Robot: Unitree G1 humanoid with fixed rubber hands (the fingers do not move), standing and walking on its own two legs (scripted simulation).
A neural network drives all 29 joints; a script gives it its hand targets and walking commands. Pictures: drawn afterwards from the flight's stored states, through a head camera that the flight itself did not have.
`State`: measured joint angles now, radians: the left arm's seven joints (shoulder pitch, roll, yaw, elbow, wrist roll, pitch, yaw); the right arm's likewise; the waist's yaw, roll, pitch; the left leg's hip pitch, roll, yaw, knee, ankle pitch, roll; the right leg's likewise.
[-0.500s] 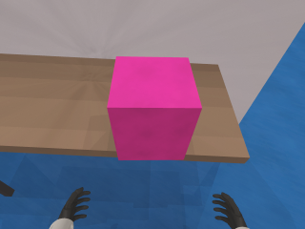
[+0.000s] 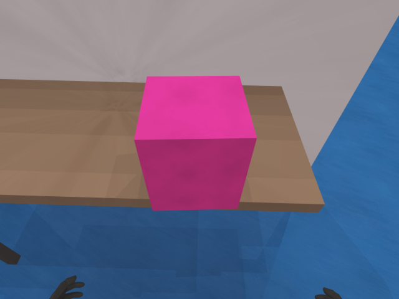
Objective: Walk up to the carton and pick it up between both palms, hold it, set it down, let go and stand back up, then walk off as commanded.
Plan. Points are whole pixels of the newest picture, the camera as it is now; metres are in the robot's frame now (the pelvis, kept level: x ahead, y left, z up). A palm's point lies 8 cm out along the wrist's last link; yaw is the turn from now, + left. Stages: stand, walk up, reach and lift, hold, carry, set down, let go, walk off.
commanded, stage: stand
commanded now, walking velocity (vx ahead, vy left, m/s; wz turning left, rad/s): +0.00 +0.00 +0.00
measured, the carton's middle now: (194, 145) +0.43 +0.01 +0.05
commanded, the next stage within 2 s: walk off in 1.74 s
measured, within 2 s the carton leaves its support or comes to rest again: neither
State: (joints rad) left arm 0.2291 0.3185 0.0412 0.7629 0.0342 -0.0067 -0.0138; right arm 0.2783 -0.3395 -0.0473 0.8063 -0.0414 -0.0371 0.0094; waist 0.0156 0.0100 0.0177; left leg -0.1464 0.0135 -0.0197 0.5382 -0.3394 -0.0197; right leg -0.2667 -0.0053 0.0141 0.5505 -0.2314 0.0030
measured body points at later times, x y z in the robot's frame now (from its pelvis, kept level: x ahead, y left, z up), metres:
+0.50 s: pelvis +0.00 +0.01 +0.01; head -0.02 +0.01 +0.45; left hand +0.08 +0.30 -0.12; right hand +0.06 -0.28 -0.12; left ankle -0.03 +0.14 -0.73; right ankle +0.04 -0.12 -0.73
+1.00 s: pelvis +0.00 +0.02 +0.01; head -0.01 +0.01 +0.46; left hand +0.07 +0.31 -0.12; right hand +0.06 -0.29 -0.12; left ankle -0.03 +0.14 -0.73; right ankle +0.04 -0.12 -0.73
